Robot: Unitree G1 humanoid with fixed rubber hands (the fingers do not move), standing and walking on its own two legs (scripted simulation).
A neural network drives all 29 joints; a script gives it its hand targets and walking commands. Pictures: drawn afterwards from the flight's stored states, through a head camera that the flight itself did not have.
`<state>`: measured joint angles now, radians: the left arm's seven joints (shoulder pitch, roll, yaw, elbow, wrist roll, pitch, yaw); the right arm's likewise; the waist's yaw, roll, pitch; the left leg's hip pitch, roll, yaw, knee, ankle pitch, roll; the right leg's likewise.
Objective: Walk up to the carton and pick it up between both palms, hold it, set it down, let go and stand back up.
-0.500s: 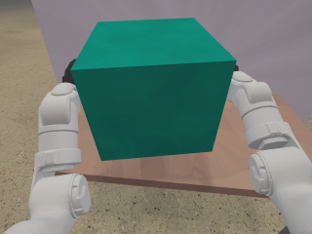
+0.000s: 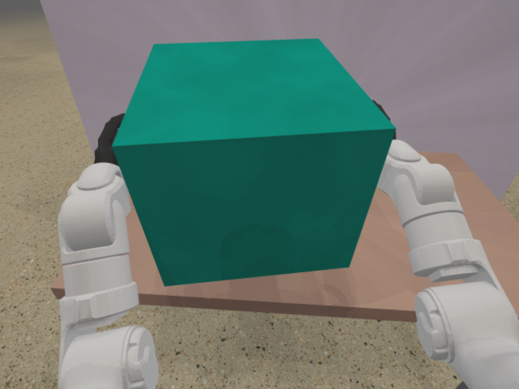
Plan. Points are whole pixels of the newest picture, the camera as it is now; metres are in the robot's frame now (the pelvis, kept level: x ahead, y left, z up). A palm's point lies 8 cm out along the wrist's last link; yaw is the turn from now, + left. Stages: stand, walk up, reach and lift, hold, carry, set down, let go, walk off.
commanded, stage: hold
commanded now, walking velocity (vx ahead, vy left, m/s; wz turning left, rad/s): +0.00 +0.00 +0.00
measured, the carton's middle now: (248, 151) +0.43 +0.01 +0.22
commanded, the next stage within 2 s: none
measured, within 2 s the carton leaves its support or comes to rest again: neither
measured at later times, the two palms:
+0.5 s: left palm (110, 149) +0.37 +0.20 +0.26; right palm (372, 125) +0.39 -0.18 +0.28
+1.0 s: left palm (115, 168) +0.34 +0.19 +0.25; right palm (384, 150) +0.36 -0.19 +0.25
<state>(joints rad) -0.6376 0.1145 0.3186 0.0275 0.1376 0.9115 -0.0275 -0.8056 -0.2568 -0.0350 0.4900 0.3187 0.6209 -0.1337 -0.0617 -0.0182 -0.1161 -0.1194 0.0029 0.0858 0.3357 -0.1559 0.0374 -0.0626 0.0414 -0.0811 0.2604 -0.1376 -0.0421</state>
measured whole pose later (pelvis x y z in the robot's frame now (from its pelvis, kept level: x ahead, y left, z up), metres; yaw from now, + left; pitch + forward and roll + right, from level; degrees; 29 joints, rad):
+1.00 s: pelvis +0.00 +0.00 +0.00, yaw +0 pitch -4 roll -1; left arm -0.65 0.10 0.33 0.04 0.15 0.91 -0.03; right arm -0.80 -0.26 -0.03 0.50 0.32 0.62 -0.13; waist -0.06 -0.01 -0.12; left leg -0.11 0.00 0.09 0.33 -0.15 0.04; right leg -0.06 0.04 -0.07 0.26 -0.14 -0.04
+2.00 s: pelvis -0.01 +0.00 +0.00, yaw +0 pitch -4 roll -1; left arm -0.69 0.11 0.34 0.09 0.15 0.90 -0.03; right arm -0.84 -0.26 -0.05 0.54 0.29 0.62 -0.12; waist -0.04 -0.01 -0.12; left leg -0.13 0.00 0.09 0.33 -0.14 0.04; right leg -0.08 0.04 -0.07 0.27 -0.13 -0.04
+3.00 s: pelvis -0.01 +0.01 +0.00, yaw -1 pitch -4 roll -1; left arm -0.66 0.08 0.33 0.02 0.18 0.92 -0.04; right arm -0.79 -0.27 -0.06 0.45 0.28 0.64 -0.10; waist -0.06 0.00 -0.11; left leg -0.13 -0.01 0.10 0.32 -0.13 0.05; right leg -0.10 0.04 -0.02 0.28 -0.12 -0.03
